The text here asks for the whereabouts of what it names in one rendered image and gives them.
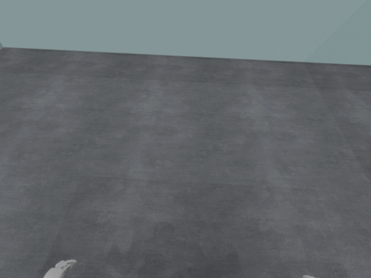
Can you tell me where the left robot hand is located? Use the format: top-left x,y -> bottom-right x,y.
43,259 -> 77,278

